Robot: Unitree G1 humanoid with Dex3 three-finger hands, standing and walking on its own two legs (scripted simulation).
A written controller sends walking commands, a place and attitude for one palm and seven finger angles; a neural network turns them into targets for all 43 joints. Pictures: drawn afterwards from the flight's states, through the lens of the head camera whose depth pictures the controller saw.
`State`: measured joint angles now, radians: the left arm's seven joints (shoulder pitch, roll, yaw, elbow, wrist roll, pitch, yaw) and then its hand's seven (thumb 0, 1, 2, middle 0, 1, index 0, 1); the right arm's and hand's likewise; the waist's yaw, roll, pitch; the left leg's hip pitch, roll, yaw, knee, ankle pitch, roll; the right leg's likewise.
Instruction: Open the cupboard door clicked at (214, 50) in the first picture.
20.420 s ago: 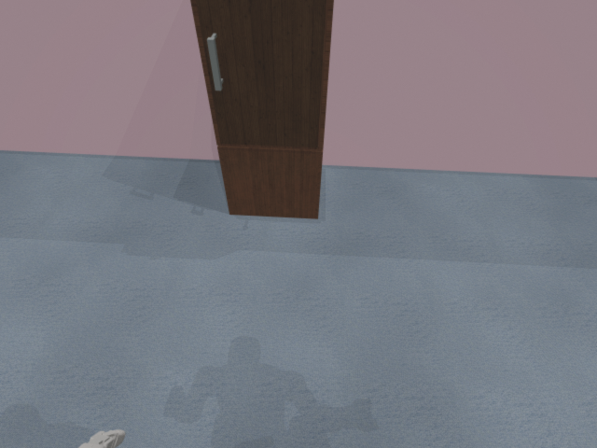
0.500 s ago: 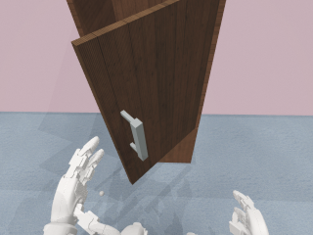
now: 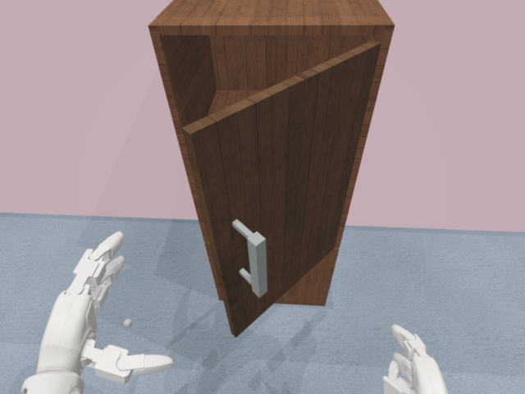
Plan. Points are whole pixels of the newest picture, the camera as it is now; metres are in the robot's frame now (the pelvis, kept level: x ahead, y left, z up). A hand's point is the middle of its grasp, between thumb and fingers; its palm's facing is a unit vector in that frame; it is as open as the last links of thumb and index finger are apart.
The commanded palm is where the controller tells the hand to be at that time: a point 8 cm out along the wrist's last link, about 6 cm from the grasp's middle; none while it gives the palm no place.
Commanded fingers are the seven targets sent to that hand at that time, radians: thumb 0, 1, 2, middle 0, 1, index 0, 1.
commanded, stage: draw the hand back to the body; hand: left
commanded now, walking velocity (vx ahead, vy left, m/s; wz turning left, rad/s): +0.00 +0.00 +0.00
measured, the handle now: (250, 259) +0.34 +0.06 +0.01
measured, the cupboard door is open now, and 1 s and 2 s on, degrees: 47 47 47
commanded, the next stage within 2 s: step back with the hand held close in 0.90 s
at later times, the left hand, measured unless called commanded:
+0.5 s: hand (30, 269) +0.20 +0.27 +0.18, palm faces +0.42 -0.81 -0.41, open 9.3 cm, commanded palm +0.16 +0.31 +0.20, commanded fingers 0.00 0.90 0.90 -0.20 -0.30 -0.20 -0.30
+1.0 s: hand (37, 276) +0.19 +0.26 +0.19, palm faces +0.45 -0.81 -0.39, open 7.4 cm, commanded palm +0.15 +0.29 +0.21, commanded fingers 0.00 0.90 0.90 -0.20 -0.30 -0.20 -0.30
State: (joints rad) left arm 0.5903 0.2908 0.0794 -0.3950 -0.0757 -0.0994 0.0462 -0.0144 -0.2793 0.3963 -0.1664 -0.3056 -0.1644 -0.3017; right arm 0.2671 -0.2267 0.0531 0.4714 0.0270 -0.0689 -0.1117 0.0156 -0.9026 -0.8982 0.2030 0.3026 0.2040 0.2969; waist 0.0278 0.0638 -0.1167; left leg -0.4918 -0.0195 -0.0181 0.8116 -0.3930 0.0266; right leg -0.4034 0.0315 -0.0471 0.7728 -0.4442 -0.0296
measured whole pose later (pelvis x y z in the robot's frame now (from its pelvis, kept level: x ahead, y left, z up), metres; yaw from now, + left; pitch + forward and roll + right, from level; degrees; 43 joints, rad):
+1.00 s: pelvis +0.00 +0.00 +0.04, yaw -1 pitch -5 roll +0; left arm 0.46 0.33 0.33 -0.36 -0.07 -0.08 0.11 0.01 0.89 0.90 -0.21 -0.31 -0.21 -0.30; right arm 0.19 -0.23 0.03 0.66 0.00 -0.09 -0.09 0.02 -0.90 -0.90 0.20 0.30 0.21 0.30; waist 0.07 0.06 0.02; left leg -0.11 -0.02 0.00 0.41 -0.22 0.02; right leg -0.02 0.04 -0.02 0.36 -0.26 -0.03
